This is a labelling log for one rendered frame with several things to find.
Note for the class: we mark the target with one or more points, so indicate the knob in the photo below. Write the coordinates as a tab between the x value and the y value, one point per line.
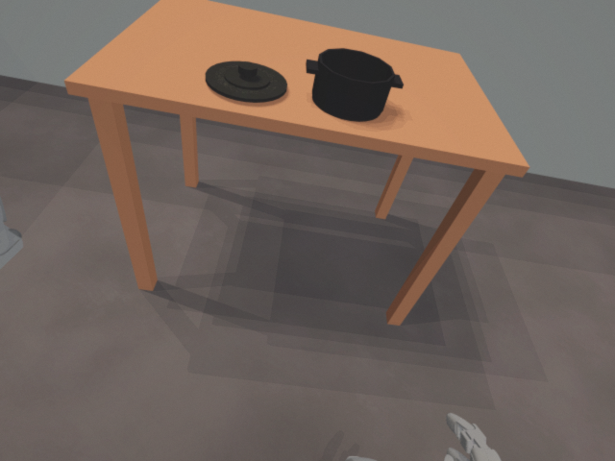
247	69

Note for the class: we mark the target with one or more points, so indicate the lid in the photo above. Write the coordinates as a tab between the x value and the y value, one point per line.
268	85

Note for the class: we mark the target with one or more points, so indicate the table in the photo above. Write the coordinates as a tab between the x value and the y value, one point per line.
160	62

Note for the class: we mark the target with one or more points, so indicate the left robot hand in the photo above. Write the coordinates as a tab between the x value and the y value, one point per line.
10	244

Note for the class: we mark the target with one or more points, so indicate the right robot hand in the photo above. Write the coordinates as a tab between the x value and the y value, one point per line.
472	440

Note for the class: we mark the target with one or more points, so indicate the pot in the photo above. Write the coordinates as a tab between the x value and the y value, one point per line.
350	84

